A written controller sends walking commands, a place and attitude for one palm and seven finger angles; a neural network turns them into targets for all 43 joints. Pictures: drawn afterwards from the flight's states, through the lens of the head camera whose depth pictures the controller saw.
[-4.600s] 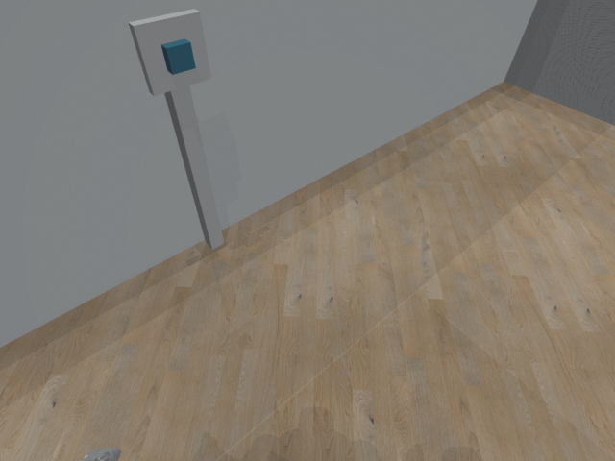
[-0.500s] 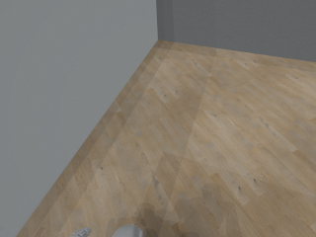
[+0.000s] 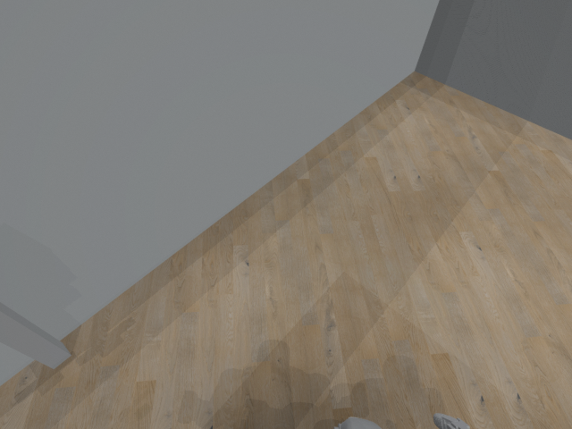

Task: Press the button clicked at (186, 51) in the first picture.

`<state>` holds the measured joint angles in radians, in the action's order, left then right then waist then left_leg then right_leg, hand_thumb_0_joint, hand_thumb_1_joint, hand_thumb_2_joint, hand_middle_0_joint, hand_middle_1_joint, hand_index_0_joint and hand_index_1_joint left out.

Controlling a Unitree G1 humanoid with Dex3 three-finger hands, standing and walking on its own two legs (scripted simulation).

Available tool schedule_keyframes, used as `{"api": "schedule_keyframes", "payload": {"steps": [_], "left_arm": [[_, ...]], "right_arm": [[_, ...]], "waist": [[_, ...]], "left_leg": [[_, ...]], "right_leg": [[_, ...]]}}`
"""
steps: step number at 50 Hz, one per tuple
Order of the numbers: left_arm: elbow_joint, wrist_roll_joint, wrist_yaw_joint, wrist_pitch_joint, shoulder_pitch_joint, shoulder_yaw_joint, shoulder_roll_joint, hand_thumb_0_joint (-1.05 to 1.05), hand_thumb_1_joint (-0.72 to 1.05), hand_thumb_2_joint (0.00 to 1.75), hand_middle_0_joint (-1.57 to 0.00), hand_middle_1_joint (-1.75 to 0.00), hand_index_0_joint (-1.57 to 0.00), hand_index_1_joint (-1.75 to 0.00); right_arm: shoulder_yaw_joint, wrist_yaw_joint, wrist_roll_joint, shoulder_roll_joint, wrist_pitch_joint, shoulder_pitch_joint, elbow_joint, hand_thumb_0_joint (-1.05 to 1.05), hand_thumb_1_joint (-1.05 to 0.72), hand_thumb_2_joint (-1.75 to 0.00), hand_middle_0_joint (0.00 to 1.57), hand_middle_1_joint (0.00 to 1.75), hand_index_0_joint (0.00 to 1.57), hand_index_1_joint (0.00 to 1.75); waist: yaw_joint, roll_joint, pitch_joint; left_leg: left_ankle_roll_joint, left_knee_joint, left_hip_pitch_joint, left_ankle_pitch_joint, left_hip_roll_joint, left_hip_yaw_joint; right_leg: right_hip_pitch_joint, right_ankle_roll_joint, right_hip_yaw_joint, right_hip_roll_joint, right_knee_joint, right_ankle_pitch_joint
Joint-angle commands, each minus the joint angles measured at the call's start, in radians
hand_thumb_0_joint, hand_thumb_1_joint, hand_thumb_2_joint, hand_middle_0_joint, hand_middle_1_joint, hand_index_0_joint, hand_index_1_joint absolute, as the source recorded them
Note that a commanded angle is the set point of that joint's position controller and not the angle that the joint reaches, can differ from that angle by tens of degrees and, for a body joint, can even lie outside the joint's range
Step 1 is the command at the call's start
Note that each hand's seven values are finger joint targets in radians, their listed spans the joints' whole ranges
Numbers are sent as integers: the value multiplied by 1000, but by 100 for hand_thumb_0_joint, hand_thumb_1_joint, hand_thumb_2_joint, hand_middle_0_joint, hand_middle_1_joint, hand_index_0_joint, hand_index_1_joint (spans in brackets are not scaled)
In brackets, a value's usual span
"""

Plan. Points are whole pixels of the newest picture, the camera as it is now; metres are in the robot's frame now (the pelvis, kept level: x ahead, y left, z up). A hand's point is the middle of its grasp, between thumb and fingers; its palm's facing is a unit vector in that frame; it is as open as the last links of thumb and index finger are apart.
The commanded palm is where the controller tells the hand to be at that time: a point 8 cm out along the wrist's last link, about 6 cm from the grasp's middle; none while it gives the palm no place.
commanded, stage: turn to face it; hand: left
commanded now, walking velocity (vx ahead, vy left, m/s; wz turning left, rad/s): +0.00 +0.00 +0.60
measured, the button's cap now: out of the picture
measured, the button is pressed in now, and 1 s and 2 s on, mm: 0 0 0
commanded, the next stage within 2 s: take the last steps up to it in 1.22 s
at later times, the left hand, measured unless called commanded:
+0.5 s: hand out of the picture -0.01 +0.18 -0.16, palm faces +0.34 -0.91 -0.25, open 7.4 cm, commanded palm none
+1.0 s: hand out of the picture -0.03 +0.20 -0.15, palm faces +0.57 -0.77 -0.30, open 7.4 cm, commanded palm none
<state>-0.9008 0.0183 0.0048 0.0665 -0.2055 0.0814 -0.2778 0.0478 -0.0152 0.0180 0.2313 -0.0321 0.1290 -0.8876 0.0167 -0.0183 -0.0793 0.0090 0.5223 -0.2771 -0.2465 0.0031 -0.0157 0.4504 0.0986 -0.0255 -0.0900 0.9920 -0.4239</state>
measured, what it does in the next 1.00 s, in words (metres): steps on the spot, turning left: right foot, then left foot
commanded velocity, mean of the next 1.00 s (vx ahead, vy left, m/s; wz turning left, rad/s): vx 0.00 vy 0.00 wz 0.57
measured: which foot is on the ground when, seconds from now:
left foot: down 0.00-0.14, up 0.16-0.54, down 0.56-0.98, up 1.00-1.00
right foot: up 0.00-0.12, down 0.14-0.56, up 0.58-0.96, down 0.98-1.00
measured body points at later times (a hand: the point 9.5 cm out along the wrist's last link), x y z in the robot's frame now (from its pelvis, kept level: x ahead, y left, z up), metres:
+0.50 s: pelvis -0.01 -0.03 +0.00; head +0.02 -0.02 +0.45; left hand -0.03 +0.22 -0.14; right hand +0.16 -0.26 -0.14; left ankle -0.05 +0.09 -0.71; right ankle +0.01 -0.15 -0.74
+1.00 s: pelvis -0.01 -0.05 -0.01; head +0.02 -0.05 +0.44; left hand -0.06 +0.24 -0.12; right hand +0.19 -0.22 -0.16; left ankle -0.05 +0.09 -0.73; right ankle +0.06 -0.14 -0.74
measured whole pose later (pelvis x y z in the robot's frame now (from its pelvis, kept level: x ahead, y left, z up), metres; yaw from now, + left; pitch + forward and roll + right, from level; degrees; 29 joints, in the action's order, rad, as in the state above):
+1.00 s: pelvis -0.01 -0.05 -0.01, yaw +35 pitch +0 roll +0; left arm -0.85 0.01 0.01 0.02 -0.15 0.05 -0.23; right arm 0.07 -0.02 0.01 0.23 -0.05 0.20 -0.92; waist -0.02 0.03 -0.06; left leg -0.01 0.60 -0.34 -0.26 0.04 -0.11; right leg 0.27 0.04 -0.04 -0.03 0.58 -0.28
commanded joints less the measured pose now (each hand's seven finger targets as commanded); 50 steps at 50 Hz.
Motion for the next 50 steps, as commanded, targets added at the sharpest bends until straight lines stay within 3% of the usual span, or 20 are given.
{"api": "schedule_keyframes", "payload": {"steps": [1, 5, 6, 7, 8, 10, 12, 20, 25, 26, 28, 29, 30, 34, 41, 45, 47, 48, 49, 50], "left_arm": [[108, -8, 7, -36, 24, 11, -52, 0, 90, 90, -20, -30, -20, -30], [92, -12, 16, -62, -102, 16, -77, 0, 90, 90, -20, -30, -20, -30], [91, 2, 24, -75, -131, 30, -150, 0, 90, 90, -20, -30, -20, -30], [105, 11, 28, -74, -110, 40, -233, 0, 90, 90, -20, -30, -20, -30], [113, 4, 32, -72, -96, 38, -205, 0, 90, 90, -20, -30, -20, -30], [134, 3, 35, -67, 24, 21, -137, 0, 90, 90, -20, -30, -20, -30], [140, 7, 32, -76, 55, 3, -98, 0, 90, 90, -20, -30, -20, -30], [72, 13, 30, -67, -76, 18, -150, 0, 90, 90, -20, -30, -20, -30], [54, 9, 24, -55, -57, 33, -164, 0, 90, 90, -20, -30, -20, -30], [59, 0, 20, -50, -50, 34, -155, 0, 90, 90, -20, -30, -20, -30], [137, -5, 9, -40, 8, 6, -52, 0, 90, 90, -20, -30, -20, -30], [140, 4, 19, -27, 72, 7, -73, 0, 90, 90, -20, -30, -20, -30], [131, -1, 18, -29, 93, 12, -62, 0, 90, 90, -20, -30, -20, -30], [72, -1, 2, -29, 11, 20, -73, 0, 90, 90, -20, -30, -20, -30], [106, -5, 9, -33, 64, 11, -56, 0, 90, 90, -20, -30, -20, -30], [109, -12, 14, -44, 26, 3, -49, 0, 90, 90, -20, -30, -20, -30], [92, -15, 18, -53, -55, 6, -56, 0, 90, 90, -20, -30, -20, -30], [85, -10, 23, -62, -90, 13, -85, 0, 90, 90, -20, -30, -20, -30], [86, 8, 32, -73, -109, 31, -176, 0, 90, 90, -20, -30, -20, -30], [106, 9, 31, -66, -79, 32, -227, 0, 90, 90, -20, -30, -20, -30]], "right_arm": [[73, 14, 7, 227, 8, 20, 67, 0, -90, -90, 20, 30, 20, 30], [78, 11, -3, 205, 2, -26, 86, 0, -90, -90, 20, 30, 20, 30], [71, 6, -12, 141, 4, -1, 95, 0, -90, -90, 20, 30, 20, 30], [60, 3, -7, 91, 5, 5, 124, 0, -90, -90, 20, 30, 20, 30], [73, 3, 5, 143, -5, -21, 117, 0, -90, -90, 20, 30, 20, 30], [75, -7, 4, 129, -19, 2, 75, 0, -90, -90, 20, 30, 20, 30], [64, -19, 5, 102, -22, 40, 45, 0, -90, -90, 20, 30, 20, 30], [41, -22, -5, 74, -20, -68, 59, 0, -90, -90, 20, 30, 20, 30], [39, -14, -6, 91, 0, 1, 55, 0, -90, -90, 20, 30, 20, 30], [49, -14, -3, 125, 7, 59, 41, 0, -90, -90, 20, 30, 20, 30], [91, -2, -1, 314, 13, 183, 22, 0, -90, -90, 20, 30, 20, 30], [88, 9, -2, 288, 15, 218, -5, 0, -90, -90, 20, 30, 20, 30], [82, 20, 1, 270, 15, 167, 8, 0, -90, -90, 20, 30, 20, 30], [56, 22, 2, 201, 24, 17, 54, 0, -90, -90, 20, 30, 20, 30], [69, 18, 5, 212, 13, 68, 40, 0, -90, -90, 20, 30, 20, 30], [74, 16, 7, 210, 5, 45, 47, 0, -90, -90, 20, 30, 20, 30], [74, 14, 2, 201, 2, 13, 57, 0, -90, -90, 20, 30, 20, 30], [71, 11, -5, 170, 2, 18, 63, 0, -90, -90, 20, 30, 20, 30], [59, 6, -13, 95, 2, 45, 79, 0, -90, -90, 20, 30, 20, 30], [62, 6, -4, 98, -1, 40, 98, 0, -90, -90, 20, 30, 20, 30]], "waist": [[-45, 186, 118], [24, 132, 156], [34, -89, 178], [32, -329, 144], [40, -286, 125], [-23, -161, 42], [-44, -142, 42], [33, -182, 73], [2, -179, 122], [-36, -89, 151], [-105, 359, 173], [-124, 272, 182], [-101, 259, 148], [-29, 176, 93], [-58, 173, 107], [-39, 197, 124], [5, 168, 139], [21, 89, 151], [26, -186, 150], [23, -245, 129]], "left_leg": [[156, -156, 88, 282, -217, -278], [86, -2, -54, 288, -143, -279], [11, 172, -219, 58, -37, -177], [-55, 413, -360, -337, 79, -22], [-39, 575, -324, -339, 18, -85], [-48, 727, -319, -216, -22, -64], [-74, 715, -306, -136, -31, -11], [-82, 360, -207, -200, -37, 96], [-51, 40, -16, -85, -32, 143], [-36, -91, 126, 56, -43, 125], [184, -175, 311, 624, -433, -362], [198, -171, 267, 518, -418, -358], [189, -176, 210, 397, -375, -328], [133, -199, 108, 314, -230, -178], [163, -187, 137, 281, -224, -279], [154, -133, 72, 363, -201, -325], [117, -75, -14, 309, -164, -314], [70, 0, -101, 204, -112, -283], [-13, 219, -296, -94, 24, -124], [-46, 438, -311, -334, 64, -53]], "right_leg": [[-25, -7, -3, 31, -157, -20], [-317, -22, -14, 49, -553, 190], [-466, -75, 168, -142, -697, 205], [-445, -194, 394, -396, -729, 321], [-316, -235, 364, -401, -731, 302], [-221, -222, 224, -310, -708, 274], [-254, -194, 54, -236, -659, 412], [-377, -216, -45, -281, -609, 591], [-347, -164, -118, -288, -465, 600], [-256, -118, -153, -267, -353, 526], [152, 2, -144, -59, 49, -274], [158, -11, -32, -62, 145, -227], [178, -10, -6, -64, 183, -160], [93, -2, 2, -43, 136, 26], [40, -1, 9, 9, -77, -14], [-108, -17, -6, 57, -276, -3], [-260, -25, -20, 67, -463, 132], [-376, -38, 19, 18, -608, 202], [-487, -118, 287, -240, -727, 192], [-363, -227, 397, -422, -746, 281]]}}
